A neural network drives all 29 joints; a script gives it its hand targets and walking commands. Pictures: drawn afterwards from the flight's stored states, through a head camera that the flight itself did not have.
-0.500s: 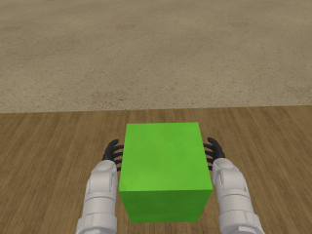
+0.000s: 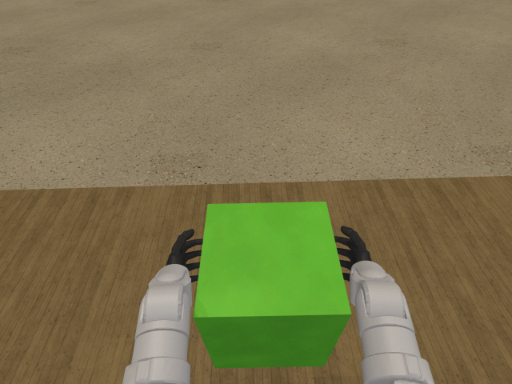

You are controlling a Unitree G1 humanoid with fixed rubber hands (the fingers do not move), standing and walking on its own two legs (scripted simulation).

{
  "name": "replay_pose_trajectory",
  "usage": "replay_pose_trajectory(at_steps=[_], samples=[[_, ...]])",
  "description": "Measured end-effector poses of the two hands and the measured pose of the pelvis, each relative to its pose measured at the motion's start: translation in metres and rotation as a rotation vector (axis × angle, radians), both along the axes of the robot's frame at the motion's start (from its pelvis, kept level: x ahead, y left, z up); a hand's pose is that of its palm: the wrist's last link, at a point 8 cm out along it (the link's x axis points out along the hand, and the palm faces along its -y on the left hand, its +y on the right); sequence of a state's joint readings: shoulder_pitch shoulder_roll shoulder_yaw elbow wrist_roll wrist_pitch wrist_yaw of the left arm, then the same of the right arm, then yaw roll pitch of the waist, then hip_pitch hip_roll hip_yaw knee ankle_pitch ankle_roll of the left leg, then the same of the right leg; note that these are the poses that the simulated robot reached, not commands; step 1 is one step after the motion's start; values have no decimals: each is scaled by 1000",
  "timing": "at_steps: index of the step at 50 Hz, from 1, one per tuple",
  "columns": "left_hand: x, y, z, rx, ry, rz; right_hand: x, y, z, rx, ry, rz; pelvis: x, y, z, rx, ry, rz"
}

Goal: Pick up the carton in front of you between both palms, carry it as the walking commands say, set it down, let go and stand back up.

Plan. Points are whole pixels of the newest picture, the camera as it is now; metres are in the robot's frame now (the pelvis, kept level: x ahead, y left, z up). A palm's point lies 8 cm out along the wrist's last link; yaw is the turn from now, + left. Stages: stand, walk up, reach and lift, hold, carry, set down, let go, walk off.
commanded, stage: reach and lift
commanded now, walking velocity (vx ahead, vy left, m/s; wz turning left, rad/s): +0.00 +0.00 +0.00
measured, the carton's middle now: (268, 288) +0.30 +0.00 -0.05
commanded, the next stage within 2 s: hold in 0.26 s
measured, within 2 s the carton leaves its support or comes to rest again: neither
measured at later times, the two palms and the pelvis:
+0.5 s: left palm (175, 270) +0.28 +0.15 +0.05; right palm (365, 268) +0.28 -0.15 +0.05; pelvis +0.00 +0.00 +0.00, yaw +0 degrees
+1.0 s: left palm (177, 257) +0.30 +0.15 +0.06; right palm (365, 256) +0.30 -0.15 +0.06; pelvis +0.01 +0.00 -0.01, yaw -1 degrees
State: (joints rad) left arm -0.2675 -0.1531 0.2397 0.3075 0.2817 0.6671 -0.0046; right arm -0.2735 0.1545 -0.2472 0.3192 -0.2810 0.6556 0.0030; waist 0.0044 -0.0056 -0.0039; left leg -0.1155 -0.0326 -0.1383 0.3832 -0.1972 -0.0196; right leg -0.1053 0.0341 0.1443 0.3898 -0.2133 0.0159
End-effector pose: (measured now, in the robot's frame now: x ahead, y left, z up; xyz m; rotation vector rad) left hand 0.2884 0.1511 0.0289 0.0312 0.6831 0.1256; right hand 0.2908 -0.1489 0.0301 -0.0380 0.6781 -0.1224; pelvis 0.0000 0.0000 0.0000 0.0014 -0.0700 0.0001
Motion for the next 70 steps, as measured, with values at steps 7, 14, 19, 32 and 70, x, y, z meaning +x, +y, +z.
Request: replay_pose_trajectory(at_steps=[7,14,19,32,70], samples=[[-1,0,3,4,0,-1,0,0,3,-3,0,3,2,0,1,0,-8,1],[-2,0,7,3,-5,0,-2,0,7,-1,-5,2,1,-1,1,0,-17,2],[-5,-1,17,2,-33,0,-5,-1,17,0,-32,-1,1,-1,2,-1,-28,3],[-12,-1,20,-7,-12,2,-14,-2,19,9,-11,-11,-10,0,0,-1,-55,1],[149,-31,45,-64,47,16,132,-30,40,80,44,-110,165,-17,-8,-12,182,-61]])
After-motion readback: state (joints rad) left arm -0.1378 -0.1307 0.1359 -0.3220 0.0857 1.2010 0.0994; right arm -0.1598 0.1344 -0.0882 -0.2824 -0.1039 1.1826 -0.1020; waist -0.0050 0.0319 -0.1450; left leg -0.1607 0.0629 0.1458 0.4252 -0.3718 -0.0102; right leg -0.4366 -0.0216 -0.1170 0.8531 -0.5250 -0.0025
